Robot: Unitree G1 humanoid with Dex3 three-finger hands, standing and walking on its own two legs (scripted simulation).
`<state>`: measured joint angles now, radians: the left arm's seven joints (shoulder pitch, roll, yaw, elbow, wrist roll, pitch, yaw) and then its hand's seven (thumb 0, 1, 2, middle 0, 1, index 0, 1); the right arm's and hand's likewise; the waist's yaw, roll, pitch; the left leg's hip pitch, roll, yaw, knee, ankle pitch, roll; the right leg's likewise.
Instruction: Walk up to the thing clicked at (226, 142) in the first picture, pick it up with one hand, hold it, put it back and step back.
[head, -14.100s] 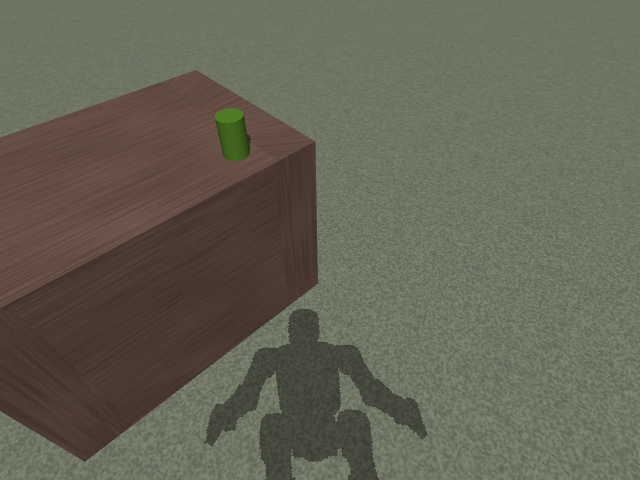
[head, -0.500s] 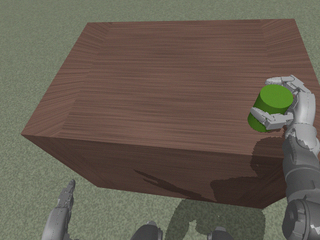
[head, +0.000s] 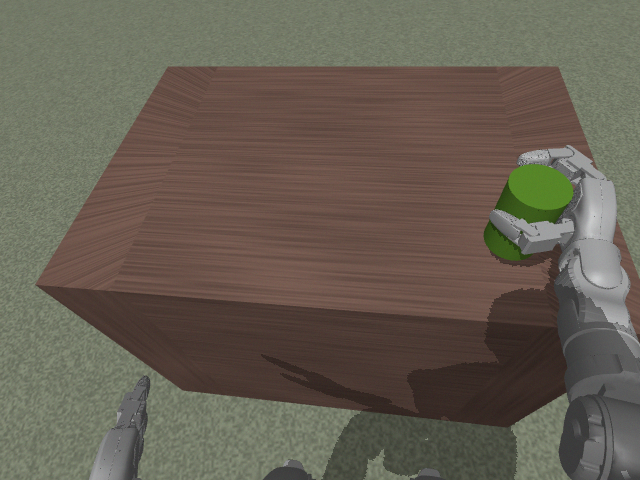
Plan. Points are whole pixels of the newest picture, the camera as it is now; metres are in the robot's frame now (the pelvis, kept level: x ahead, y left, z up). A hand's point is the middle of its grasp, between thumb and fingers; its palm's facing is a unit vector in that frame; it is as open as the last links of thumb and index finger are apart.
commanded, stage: settle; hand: right
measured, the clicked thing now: (523, 215) +0.46 -0.20 +0.05
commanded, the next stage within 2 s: lift in 0.12 s
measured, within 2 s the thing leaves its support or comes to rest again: neither
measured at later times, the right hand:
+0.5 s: hand (536, 190) +0.45 -0.19 +0.11, palm faces +0.17 +0.99 +0.00, open 10.0 cm
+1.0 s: hand (562, 185) +0.39 -0.18 +0.18, palm faces +0.15 +0.99 +0.00, open 9.9 cm
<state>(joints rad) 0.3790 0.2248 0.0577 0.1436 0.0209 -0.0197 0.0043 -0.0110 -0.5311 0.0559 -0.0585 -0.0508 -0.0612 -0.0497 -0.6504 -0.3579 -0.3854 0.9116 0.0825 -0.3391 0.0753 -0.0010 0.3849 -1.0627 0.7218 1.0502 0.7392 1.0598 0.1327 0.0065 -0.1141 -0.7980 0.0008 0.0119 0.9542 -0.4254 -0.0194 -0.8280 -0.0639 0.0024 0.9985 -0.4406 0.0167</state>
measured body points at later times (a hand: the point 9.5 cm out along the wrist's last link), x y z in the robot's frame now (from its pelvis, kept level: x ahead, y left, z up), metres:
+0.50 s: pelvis +0.01 +0.00 +0.02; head +0.07 -0.01 +0.46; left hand +0.15 +0.26 -0.02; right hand +0.44 -0.24 +0.11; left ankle +0.02 +0.13 -0.68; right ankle +0.02 -0.13 -0.68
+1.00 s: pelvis +0.01 +0.01 +0.04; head +0.01 +0.02 +0.49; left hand +0.17 +0.26 -0.02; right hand +0.38 -0.23 +0.18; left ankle +0.02 +0.13 -0.68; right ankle +0.02 -0.13 -0.68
